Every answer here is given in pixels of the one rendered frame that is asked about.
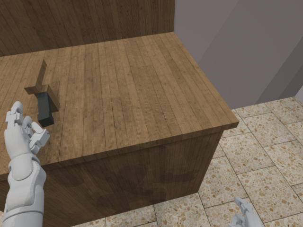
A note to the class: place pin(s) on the right robot hand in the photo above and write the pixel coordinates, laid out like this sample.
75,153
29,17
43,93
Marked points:
250,219

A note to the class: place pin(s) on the left robot hand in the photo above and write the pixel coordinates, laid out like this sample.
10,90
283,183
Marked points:
19,139

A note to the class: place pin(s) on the counter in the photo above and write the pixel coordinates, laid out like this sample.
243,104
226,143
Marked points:
136,121

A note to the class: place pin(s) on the tap lever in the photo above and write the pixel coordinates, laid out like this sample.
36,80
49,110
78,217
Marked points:
44,109

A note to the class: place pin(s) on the left robot forearm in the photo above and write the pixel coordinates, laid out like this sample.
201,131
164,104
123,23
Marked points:
24,205

